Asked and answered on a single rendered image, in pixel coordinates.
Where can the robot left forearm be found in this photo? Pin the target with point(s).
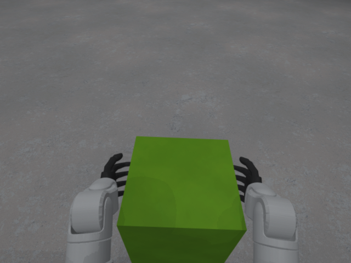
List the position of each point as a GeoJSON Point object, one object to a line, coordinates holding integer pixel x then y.
{"type": "Point", "coordinates": [90, 223]}

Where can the left robot hand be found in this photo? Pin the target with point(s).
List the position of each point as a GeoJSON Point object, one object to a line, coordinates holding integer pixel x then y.
{"type": "Point", "coordinates": [110, 169]}

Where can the robot right forearm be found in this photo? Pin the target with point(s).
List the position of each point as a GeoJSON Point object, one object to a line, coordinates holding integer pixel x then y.
{"type": "Point", "coordinates": [275, 226]}

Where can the right robot hand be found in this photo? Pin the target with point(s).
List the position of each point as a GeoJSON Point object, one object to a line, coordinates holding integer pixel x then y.
{"type": "Point", "coordinates": [251, 174]}

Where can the carton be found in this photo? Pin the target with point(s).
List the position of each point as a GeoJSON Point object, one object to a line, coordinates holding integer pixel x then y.
{"type": "Point", "coordinates": [181, 202]}

